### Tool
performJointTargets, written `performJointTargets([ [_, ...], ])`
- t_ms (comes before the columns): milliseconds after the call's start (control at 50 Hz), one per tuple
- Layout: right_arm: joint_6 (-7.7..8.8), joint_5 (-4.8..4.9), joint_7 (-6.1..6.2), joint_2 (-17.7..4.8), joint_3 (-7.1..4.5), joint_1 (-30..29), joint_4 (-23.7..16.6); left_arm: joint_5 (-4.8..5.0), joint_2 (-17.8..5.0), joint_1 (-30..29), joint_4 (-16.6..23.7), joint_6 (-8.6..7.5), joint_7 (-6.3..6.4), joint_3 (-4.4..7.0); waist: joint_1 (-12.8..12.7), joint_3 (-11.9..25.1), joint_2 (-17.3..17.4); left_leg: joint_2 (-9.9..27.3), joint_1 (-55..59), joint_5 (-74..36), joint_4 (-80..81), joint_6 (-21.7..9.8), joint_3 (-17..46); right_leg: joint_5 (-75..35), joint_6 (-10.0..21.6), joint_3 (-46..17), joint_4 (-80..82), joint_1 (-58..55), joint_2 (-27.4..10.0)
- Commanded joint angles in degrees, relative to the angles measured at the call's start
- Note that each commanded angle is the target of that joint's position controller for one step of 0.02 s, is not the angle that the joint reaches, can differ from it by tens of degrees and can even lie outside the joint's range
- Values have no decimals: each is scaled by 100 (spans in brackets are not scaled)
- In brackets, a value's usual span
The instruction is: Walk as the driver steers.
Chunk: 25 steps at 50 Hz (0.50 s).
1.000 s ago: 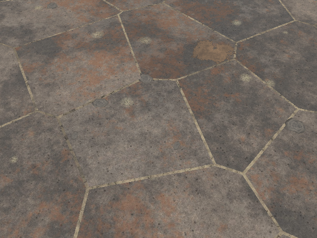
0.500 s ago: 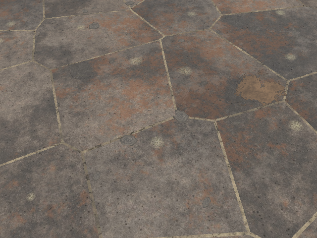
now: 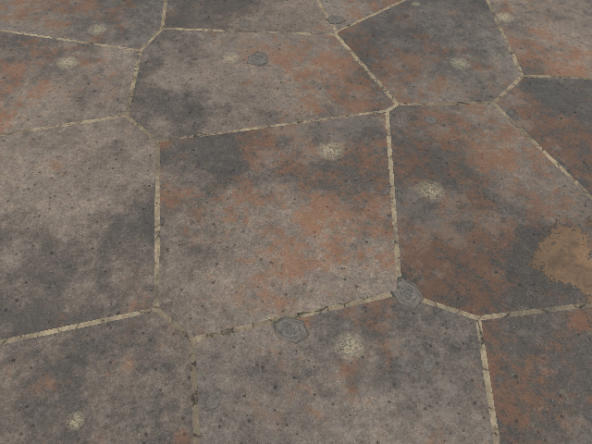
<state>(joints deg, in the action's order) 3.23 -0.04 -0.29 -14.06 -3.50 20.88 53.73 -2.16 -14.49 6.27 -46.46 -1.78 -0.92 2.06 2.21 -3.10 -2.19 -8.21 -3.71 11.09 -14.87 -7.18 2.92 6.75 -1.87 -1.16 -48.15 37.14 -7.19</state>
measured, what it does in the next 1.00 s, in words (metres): walks ahead, turning left: right foot, then left foot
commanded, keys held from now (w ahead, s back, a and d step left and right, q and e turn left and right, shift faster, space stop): q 0.56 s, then no key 0.44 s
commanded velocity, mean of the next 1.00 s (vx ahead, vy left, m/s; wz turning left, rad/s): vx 0.09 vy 0.00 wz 0.41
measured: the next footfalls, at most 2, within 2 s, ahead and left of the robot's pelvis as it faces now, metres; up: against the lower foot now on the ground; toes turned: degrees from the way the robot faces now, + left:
right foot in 0.18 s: +0.26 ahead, -0.11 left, +0.00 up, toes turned +6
left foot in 0.62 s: +0.12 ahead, +0.09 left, +0.00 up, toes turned +22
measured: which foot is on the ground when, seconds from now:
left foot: down 0.00-0.18, up 0.20-0.60, down 0.62-1.00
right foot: up 0.00-0.16, down 0.18-0.62, up 0.64-1.00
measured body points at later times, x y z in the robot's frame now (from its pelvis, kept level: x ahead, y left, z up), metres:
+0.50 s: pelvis +0.12 -0.04 -0.01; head +0.15 -0.04 +0.44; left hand +0.16 +0.25 -0.12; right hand +0.30 -0.27 -0.13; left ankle +0.10 +0.08 -0.69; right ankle +0.22 -0.12 -0.75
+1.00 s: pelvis +0.11 -0.01 -0.01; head +0.12 +0.00 +0.44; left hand +0.06 +0.26 -0.14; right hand +0.32 -0.18 -0.12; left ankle +0.09 +0.07 -0.75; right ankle +0.14 -0.13 -0.74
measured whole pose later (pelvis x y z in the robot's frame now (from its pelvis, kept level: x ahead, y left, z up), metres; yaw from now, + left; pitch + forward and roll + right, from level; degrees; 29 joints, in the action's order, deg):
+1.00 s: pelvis +0.11 -0.01 -0.01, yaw +24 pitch -1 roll +0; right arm -0.8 -1.0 1.1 -12.0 -0.2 9.6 46.8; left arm -0.4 -14.5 14.8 -49.4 3.5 1.5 2.4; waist -0.9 -1.8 -1.3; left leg -4.3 -12.0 12.1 -25.0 -4.0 0.2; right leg 18.3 -0.1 0.6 -30.4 11.4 -0.8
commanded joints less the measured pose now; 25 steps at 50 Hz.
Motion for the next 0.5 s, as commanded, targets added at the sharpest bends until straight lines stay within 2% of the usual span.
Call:
performJointTargets([
  [20, 6, -11, 54, -886, -167, 362, -195, 75, -319, -324, 424, -49, 32, 35, 57, 183, 569, 1323, -33, -4420, -211, -298, 668, -460, 11, 325, 489, -363, 441],
  [60, -65, -47, 92, -883, -162, 438, -209, 108, -370, -524, 509, -64, 70, 25, 149, 234, 667, 1318, 185, -4489, -486, -254, 803, -456, 56, 293, 794, -447, 630],
  [100, -127, -92, 141, -904, -174, 378, -260, 112, -463, -474, 530, -98, 111, 29, 107, 247, 746, 1353, 348, -4520, -850, -214, 1028, -238, 133, 167, 1178, -677, 764],
  [140, -132, -103, 175, -1020, -219, 13, -406, 112, -691, 203, 340, -164, 179, 97, -223, 402, 783, 1294, 225, -4602, -1456, -9, 1254, -71, 302, 28, 1818, -1568, 905],
  [160, -104, -40, 155, -1065, -236, -179, -462, 90, -776, 706, 205, -236, 224, 130, -513, 555, 657, 1091, 48, -4362, -2101, 130, 1224, -671, 403, 41, 2439, -2293, 863],
  [180, -43, 70, 121, -855, -179, -242, -667, 5, -1080, 1354, 139, -334, 285, 195, -725, 1129, 192, 796, -708, -2943, -3272, 303, 1118, -2439, 634, -605, 2435, -3681, -74],
  [200, -62, 182, 173, -272, -96, 654, -707, -13, -1441, 1398, 280, -288, 269, 238, -287, 1923, -1088, -103, -1921, 2500, -4962, 425, 392, -5884, 1287, -2050, 1770, -5104, -1965],
  [220, -185, 83, 252, -735, -174, 1068, -575, 170, -1327, 1330, 363, -138, 231, 273, -266, 2548, -1048, -46, -2231, 2880, -5802, 423, 222, -5459, 1857, -2874, 2007, -4882, -2276],
  [240, -305, -56, 239, -922, -239, 713, -466, 194, -841, 933, 502, -70, 237, 153, -179, 1868, -251, 268, -2323, 2359, -6010, 493, 314, -4125, 1755, -2312, 2323, -4125, -1861],
  [260, -370, -116, 166, -891, -245, 295, -549, 185, -525, 538, 558, -28, 263, 49, -149, 1180, -110, 438, -2402, 2014, -5797, 587, 198, -3189, 1531, -1611, 2603, -3459, -1406],
  [280, -445, -120, 96, -790, -243, 105, -614, 133, -462, 354, 579, 8, 294, 13, -96, 832, -273, 575, -2408, 1799, -5658, 698, 152, -2639, 1392, -1158, 2836, -3047, -1111],
  [300, -539, -144, 29, -714, -231, 83, -630, 122, -519, 282, 572, 31, 329, 24, -50, 635, -513, 637, -2272, 1617, -5557, 797, 73, -2275, 1351, -786, 3021, -2664, -899],
  [320, -612, -137, -10, -650, -214, 133, -639, 92, -588, 301, 545, 40, 331, 48, -26, 611, -600, 602, -2109, 1491, -5532, 847, -34, -2165, 1354, -542, 3094, -2426, -800],
  [360, -673, -94, -40, -600, -197, 72, -720, 55, -651, 357, 518, 23, 315, 80, 4, 711, -511, 597, -2060, 1419, -5290, 885, -106, -1983, 1441, -302, 3153, -2368, -819],
  [440, -772, -129, -124, -555, -130, -425, -986, 37, -750, 333, 519, 84, 298, 140, -80, 658, -638, 848, -2060, 1157, -4331, 849, -272, -417, 1449, -42, 3385, -2261, -931],
  [500, -789, -97, -210, -555, -74, -735, -1189, 19, -909, 303, 535, 164, 249, 211, -175, 635, -718, 901, -1604, 1163, -3480, 753, -487, 332, 1360, 143, 3395, -2096, -996],
])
